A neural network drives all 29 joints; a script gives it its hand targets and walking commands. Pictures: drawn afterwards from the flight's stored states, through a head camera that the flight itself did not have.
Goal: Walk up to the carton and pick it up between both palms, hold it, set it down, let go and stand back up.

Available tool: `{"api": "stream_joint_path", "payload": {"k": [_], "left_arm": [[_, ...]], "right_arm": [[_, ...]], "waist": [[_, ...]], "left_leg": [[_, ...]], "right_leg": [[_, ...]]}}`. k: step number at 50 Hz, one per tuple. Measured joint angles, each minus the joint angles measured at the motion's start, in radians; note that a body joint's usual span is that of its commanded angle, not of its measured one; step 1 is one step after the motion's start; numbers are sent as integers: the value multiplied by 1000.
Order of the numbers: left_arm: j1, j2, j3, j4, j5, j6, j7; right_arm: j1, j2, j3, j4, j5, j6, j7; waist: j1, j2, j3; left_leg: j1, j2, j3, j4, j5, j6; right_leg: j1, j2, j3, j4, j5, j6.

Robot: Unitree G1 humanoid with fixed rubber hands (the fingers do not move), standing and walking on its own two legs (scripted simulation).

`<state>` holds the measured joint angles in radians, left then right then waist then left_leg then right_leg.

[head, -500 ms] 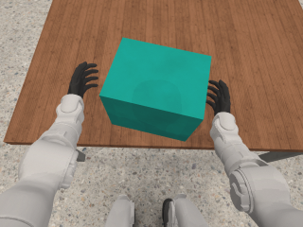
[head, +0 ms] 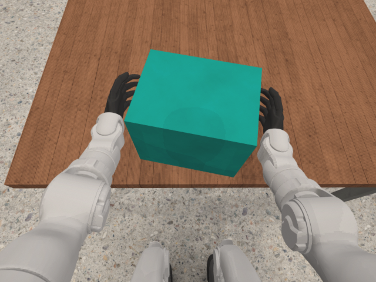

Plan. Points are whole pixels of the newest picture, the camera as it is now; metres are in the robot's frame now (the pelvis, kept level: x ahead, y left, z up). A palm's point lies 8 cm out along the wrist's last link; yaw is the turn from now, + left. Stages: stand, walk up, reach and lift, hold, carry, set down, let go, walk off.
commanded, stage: reach and lift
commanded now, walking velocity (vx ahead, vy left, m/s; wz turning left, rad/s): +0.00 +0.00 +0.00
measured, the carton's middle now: (195, 118) +0.46 +0.00 +0.00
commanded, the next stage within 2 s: none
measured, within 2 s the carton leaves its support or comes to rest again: neither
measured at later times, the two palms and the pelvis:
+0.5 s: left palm (118, 113) +0.46 +0.17 +0.01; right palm (266, 128) +0.43 -0.16 +0.00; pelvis +0.00 +0.01 +0.02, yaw +0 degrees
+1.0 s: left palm (118, 114) +0.46 +0.17 +0.01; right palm (267, 128) +0.43 -0.16 +0.00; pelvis +0.02 +0.00 +0.04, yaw +0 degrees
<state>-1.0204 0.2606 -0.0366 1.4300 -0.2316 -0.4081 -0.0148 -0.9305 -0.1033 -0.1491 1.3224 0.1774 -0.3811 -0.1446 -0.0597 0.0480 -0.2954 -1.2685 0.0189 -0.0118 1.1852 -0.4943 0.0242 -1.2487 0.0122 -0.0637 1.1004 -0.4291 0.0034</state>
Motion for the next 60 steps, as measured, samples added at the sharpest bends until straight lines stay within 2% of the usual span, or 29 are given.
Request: {"api": "stream_joint_path", "payload": {"k": [7, 13, 17, 21, 25, 33, 43, 60], "left_arm": [[-17, -21, 52, 25, 70, -8, 20], [-9, -42, 82, 23, 110, -28, 15], [-20, -54, 127, 35, 165, -48, 13], [-36, -66, 206, 68, 235, -82, 13], [-44, -78, 252, 105, 270, -136, 12], [-34, -77, 282, 154, 301, -223, 15], [-3, -67, 302, 171, 306, -285, -2], [0, -58, 298, 165, 315, -312, -6]], "right_arm": [[-29, 15, -80, 59, -62, -41, -20], [-22, 13, -137, 50, -118, -67, -18], [-23, 15, -215, 50, -188, -86, -9], [-20, 30, -341, 44, -295, -117, -2], [-1, 49, -444, 28, -373, -169, 6], [8, 42, -514, 64, -473, -251, 33], [30, 50, -481, 86, -477, -306, 21], [28, 53, -454, 121, -454, -355, -5]], "waist": [[9, 12, 13], [21, 7, 28], [22, 7, 43], [23, 6, 66], [31, 10, 89], [34, 28, 127], [26, 21, 137], [26, 9, 130]], "left_leg": [[9, 4, -2, -8, 4, 2], [16, 6, 5, -24, 13, 8], [26, 0, 6, -43, 23, 13], [47, -6, 8, -70, 35, 16], [76, -8, 7, -107, 50, 16], [132, -2, 1, -170, 65, 14], [176, -3, 1, -231, 81, 9], [161, 8, -15, -245, 92, 1]], "right_leg": [[16, 4, -1, -24, 12, 6], [24, 7, 6, -46, 27, 11], [35, 2, 7, -64, 35, 14], [56, -4, 9, -88, 45, 16], [89, -4, 8, -131, 61, 17], [153, 4, 3, -210, 84, 15], [192, 4, 3, -260, 94, 8], [185, 16, -12, -287, 109, -3]]}}
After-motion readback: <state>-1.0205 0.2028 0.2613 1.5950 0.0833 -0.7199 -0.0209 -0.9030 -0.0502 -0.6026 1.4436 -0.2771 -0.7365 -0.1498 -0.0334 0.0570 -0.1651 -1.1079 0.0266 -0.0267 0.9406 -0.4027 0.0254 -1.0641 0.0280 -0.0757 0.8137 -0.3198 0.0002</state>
